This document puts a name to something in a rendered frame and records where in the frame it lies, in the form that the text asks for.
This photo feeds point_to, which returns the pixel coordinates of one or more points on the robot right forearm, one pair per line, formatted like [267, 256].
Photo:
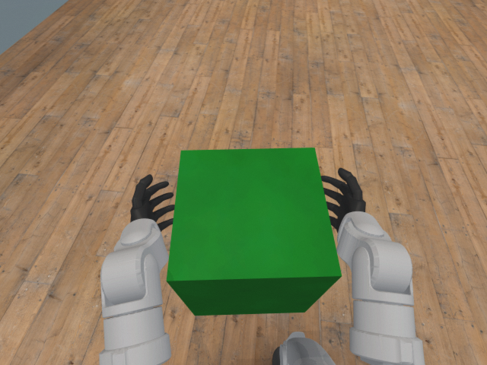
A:
[384, 329]

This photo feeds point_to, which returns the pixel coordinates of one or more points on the left robot hand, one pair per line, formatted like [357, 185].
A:
[143, 208]

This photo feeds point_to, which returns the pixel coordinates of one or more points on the right robot thigh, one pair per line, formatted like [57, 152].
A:
[303, 351]

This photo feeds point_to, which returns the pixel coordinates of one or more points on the carton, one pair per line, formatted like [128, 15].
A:
[251, 232]

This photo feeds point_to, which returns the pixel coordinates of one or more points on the robot left forearm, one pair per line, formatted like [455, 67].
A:
[130, 290]

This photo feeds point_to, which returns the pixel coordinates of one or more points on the robot right shin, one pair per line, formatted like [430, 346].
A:
[296, 335]

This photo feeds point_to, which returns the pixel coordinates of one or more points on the right robot hand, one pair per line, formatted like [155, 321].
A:
[350, 201]

